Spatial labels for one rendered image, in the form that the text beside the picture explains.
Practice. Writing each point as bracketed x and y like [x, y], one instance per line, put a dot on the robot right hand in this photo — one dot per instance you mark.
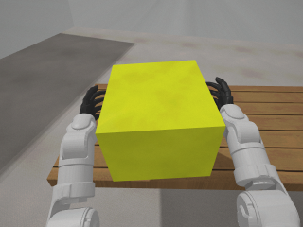
[223, 97]

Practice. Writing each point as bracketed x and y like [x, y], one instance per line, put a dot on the carton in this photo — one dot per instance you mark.
[158, 120]

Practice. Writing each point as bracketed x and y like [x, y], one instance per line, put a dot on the robot left hand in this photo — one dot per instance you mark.
[89, 102]

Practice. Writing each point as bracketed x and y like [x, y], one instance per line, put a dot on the robot right forearm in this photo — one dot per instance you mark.
[253, 169]

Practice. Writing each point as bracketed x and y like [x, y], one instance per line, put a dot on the table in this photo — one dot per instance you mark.
[278, 113]

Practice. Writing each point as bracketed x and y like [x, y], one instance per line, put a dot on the right robot upper arm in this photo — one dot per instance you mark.
[265, 208]

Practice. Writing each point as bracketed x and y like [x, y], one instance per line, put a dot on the robot left forearm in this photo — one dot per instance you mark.
[76, 160]

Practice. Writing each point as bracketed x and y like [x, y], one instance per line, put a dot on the left robot upper arm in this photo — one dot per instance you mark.
[75, 217]

